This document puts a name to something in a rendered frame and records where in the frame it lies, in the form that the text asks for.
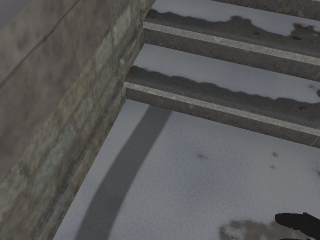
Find robot right hand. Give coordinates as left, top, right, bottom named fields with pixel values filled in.
left=275, top=212, right=320, bottom=240

